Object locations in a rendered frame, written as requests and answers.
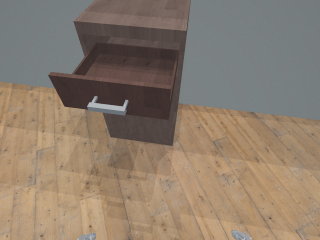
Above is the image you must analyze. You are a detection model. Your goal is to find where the cabinet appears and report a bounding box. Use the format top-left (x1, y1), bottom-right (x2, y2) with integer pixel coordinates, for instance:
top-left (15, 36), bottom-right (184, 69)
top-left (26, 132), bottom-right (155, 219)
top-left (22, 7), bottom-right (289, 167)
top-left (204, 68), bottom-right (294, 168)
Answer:
top-left (73, 0), bottom-right (191, 146)

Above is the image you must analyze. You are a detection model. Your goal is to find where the drawer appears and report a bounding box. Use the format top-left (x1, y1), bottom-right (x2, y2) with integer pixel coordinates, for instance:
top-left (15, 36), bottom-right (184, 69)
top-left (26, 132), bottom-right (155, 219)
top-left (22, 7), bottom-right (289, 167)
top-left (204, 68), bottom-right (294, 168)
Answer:
top-left (48, 42), bottom-right (179, 120)

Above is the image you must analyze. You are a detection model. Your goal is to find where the right robot hand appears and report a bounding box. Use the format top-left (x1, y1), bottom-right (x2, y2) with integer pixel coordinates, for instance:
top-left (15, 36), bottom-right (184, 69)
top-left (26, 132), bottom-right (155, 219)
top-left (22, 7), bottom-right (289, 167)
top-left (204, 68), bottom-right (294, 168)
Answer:
top-left (231, 230), bottom-right (252, 240)

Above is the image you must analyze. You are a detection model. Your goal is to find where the handle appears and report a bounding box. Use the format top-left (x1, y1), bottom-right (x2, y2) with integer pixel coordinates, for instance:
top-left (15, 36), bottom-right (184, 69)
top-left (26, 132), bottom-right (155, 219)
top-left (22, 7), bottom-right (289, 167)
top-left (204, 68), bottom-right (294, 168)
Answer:
top-left (87, 96), bottom-right (129, 116)

